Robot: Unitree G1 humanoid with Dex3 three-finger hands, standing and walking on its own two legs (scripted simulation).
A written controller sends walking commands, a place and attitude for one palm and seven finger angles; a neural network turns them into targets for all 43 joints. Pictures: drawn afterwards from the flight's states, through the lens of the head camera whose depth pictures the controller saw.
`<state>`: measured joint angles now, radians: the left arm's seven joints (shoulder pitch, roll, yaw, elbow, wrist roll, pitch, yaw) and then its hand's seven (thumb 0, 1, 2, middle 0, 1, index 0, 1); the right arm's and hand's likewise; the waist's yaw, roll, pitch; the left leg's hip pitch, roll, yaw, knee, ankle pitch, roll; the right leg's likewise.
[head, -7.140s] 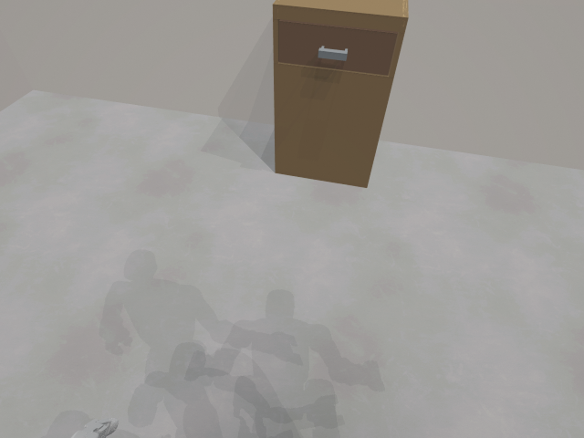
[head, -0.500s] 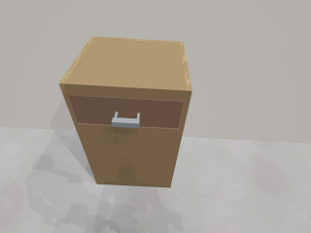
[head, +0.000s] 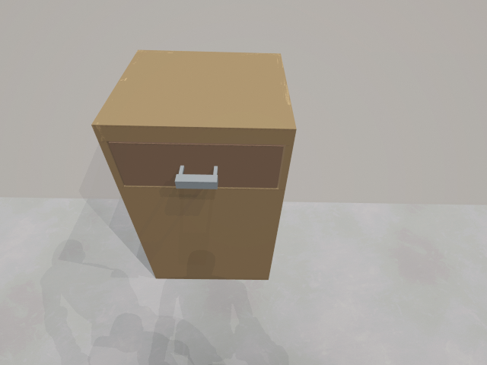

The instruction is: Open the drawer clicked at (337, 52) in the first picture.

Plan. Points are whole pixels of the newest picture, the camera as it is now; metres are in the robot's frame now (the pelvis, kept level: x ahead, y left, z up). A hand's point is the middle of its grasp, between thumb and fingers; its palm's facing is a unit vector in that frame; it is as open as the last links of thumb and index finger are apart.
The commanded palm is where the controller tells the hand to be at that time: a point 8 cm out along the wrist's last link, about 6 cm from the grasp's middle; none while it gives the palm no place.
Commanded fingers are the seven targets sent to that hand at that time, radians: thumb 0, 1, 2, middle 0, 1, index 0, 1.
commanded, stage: shuffle to correct the standing spot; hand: left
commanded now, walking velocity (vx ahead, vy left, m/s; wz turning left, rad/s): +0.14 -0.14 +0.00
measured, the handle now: (197, 175) +0.59 +0.16 -0.08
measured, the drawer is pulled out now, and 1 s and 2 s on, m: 0.00 0.00 0.00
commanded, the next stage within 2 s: come to a stop and stand still in 0.42 s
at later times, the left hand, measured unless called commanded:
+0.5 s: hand out of the picture +0.06 +0.15 -0.17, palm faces +0.00 -0.99 -0.17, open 7.3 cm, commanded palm none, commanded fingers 0.00 0.90 0.90 -0.20 -0.30 -0.20 -0.30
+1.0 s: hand out of the picture +0.13 +0.13 -0.18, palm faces +0.11 -0.97 -0.22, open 7.3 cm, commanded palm none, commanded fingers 0.00 0.90 0.90 -0.20 -0.30 -0.20 -0.30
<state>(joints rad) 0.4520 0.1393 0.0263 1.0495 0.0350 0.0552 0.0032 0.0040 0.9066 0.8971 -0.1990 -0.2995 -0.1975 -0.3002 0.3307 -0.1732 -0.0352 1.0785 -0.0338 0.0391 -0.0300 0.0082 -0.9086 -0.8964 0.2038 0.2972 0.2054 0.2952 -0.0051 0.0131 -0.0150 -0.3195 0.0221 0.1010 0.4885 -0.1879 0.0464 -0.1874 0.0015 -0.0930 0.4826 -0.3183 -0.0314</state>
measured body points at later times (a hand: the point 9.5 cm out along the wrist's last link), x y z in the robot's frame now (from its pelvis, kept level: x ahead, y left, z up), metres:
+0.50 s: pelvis +0.05 -0.03 +0.01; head +0.05 -0.02 +0.46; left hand +0.07 +0.21 -0.15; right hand -0.01 -0.23 -0.15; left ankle +0.04 +0.09 -0.74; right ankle +0.09 -0.18 -0.69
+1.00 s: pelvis +0.07 -0.06 -0.01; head +0.09 -0.06 +0.44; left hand +0.12 +0.18 -0.16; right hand +0.17 -0.31 -0.15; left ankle +0.07 +0.05 -0.71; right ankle +0.13 -0.20 -0.74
